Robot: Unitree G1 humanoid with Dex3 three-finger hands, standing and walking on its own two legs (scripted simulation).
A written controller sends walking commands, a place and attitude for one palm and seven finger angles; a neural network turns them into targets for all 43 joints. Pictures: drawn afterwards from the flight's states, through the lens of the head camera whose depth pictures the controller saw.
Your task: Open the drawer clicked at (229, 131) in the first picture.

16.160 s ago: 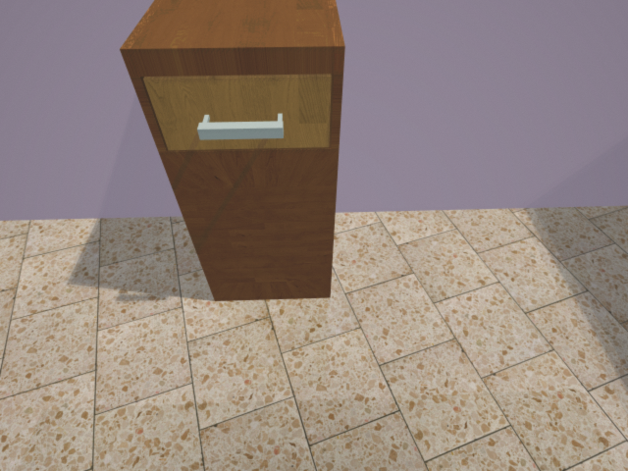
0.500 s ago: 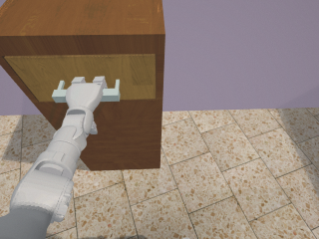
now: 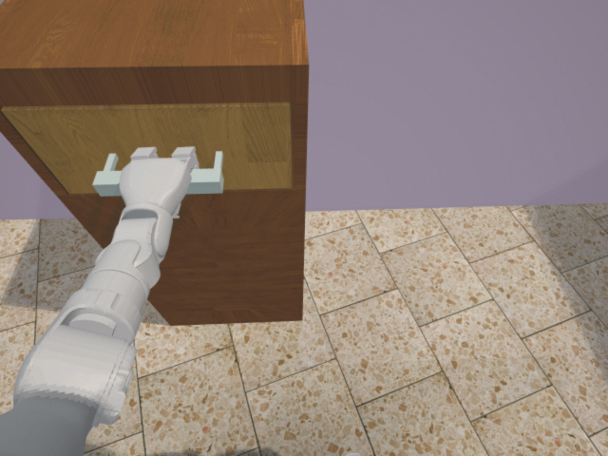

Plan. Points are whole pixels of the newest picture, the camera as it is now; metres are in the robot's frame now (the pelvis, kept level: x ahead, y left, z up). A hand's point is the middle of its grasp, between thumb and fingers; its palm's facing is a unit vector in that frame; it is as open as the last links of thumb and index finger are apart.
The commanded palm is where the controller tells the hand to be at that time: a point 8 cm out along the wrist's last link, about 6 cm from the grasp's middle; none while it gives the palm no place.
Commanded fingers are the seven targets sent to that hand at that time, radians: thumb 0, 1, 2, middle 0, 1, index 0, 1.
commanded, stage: pull the drawer open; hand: left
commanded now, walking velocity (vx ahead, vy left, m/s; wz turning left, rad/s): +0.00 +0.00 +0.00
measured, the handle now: (163, 170) +0.52 +0.20 +0.04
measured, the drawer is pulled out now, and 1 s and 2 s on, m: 0.00 0.02 0.24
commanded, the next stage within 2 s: none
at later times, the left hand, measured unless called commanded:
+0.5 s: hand (168, 214) +0.45 +0.18 +0.02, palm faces -0.03 -0.05 -1.00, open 6.0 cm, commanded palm +0.41 +0.19 +0.08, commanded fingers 0.00 0.90 0.90 -0.40 -1.35 -0.40 -1.35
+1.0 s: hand (166, 219) +0.44 +0.18 +0.02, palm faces -0.05 -0.03 -1.00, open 6.0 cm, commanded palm +0.40 +0.18 +0.08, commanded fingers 0.00 0.90 0.90 -0.40 -1.35 -0.40 -1.35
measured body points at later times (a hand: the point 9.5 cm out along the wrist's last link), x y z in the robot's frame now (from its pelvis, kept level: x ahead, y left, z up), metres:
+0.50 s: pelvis +0.02 +0.00 +0.01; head +0.09 -0.01 +0.45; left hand +0.45 +0.18 +0.08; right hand +0.06 -0.26 -0.13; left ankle -0.02 +0.09 -0.71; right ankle -0.02 -0.10 -0.71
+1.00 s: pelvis +0.00 -0.01 +0.00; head +0.07 -0.02 +0.45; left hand +0.44 +0.18 +0.08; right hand +0.09 -0.27 -0.13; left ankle -0.02 +0.09 -0.71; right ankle -0.02 -0.10 -0.71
